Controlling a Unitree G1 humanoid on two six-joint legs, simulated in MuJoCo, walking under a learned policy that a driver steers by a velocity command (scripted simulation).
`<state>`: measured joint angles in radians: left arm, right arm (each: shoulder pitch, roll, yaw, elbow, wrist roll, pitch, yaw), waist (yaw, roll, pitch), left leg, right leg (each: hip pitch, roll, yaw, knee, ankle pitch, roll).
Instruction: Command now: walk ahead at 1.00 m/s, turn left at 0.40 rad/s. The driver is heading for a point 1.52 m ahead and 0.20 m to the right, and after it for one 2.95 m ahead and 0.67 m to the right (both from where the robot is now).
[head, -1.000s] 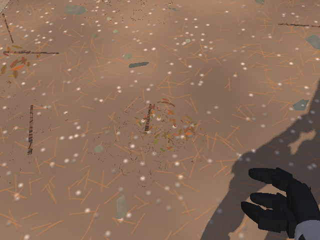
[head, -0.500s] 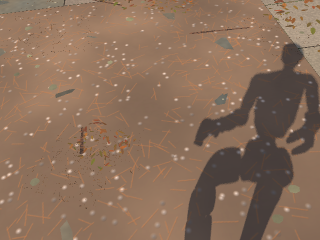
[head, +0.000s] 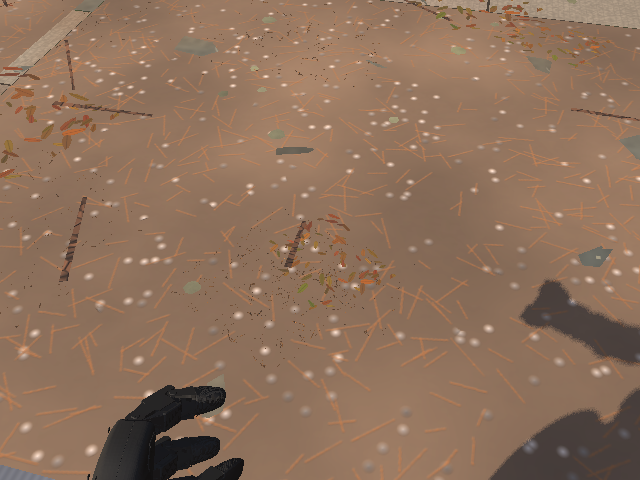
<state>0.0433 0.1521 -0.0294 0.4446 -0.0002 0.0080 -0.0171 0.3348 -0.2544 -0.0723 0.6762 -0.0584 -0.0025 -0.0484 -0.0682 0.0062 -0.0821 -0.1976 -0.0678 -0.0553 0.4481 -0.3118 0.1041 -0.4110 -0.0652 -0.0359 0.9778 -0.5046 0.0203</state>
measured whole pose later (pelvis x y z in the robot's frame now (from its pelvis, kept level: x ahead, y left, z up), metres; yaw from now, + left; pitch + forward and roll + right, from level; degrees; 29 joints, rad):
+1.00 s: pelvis +0.63 +0.04 +0.07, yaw -19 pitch +1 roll -2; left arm 0.29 0.30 0.08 0.75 0.01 -0.01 -0.03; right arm 0.35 -0.22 -0.02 0.78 -0.03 -0.09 -0.03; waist 0.02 -0.04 0.03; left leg -0.32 -0.01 0.02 1.52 -0.36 -0.02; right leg -0.40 0.18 -0.11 0.67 -0.31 -0.22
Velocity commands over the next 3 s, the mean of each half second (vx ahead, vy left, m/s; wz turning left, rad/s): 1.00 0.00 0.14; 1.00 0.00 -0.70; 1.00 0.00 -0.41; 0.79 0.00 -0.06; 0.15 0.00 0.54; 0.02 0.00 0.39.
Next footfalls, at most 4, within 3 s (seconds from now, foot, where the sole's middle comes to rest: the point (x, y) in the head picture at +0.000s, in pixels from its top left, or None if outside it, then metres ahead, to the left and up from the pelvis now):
0.06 right None -0.04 -0.13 -0.78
0.40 left None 0.32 0.12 -0.68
0.92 right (310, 394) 0.70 0.01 -0.68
1.30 left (277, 240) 1.15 0.07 -0.68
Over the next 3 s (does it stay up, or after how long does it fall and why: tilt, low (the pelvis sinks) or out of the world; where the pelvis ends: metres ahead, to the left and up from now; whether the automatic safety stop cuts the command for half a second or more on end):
stays up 1.65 -0.36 0.09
